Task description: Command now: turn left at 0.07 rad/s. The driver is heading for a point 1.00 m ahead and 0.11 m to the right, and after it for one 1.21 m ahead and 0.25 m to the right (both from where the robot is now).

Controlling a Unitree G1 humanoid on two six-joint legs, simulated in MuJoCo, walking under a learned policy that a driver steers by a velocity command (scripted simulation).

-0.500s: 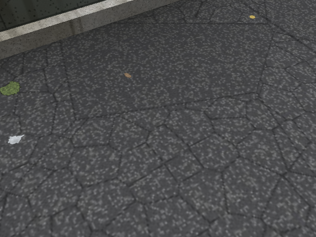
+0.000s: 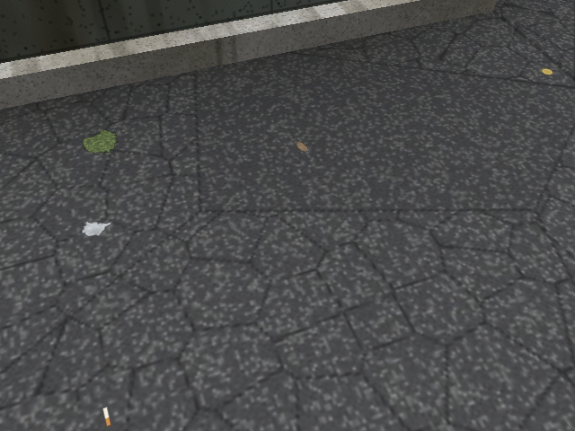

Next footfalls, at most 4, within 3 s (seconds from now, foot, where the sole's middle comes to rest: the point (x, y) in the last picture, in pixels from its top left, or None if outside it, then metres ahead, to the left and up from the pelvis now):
0.44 right None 0.09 -0.10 -0.78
0.92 left None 0.43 0.05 -0.78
1.46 right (350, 335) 0.74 -0.11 -0.78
2.00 left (284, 240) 1.04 0.07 -0.78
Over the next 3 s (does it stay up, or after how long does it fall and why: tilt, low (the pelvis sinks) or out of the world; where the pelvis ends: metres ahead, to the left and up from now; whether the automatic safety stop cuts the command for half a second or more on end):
stays up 1.24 -0.09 0.00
